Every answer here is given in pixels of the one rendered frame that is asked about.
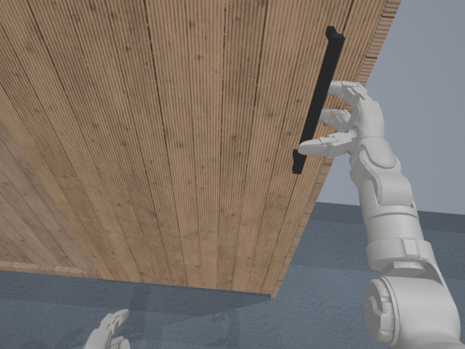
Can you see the robot right hand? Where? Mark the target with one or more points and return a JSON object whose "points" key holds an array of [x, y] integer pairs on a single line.
{"points": [[367, 120]]}

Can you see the robot right upper arm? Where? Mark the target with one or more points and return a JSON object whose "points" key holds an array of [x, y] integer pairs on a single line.
{"points": [[411, 313]]}

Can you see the robot left hand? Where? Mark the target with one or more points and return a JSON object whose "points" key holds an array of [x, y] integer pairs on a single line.
{"points": [[101, 338]]}

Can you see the wardrobe door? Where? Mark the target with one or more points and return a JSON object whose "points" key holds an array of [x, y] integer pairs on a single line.
{"points": [[164, 130], [32, 228]]}

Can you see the robot right forearm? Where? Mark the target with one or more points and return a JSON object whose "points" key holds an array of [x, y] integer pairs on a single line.
{"points": [[396, 246]]}

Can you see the handle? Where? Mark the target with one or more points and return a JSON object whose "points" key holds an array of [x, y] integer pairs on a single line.
{"points": [[335, 44]]}

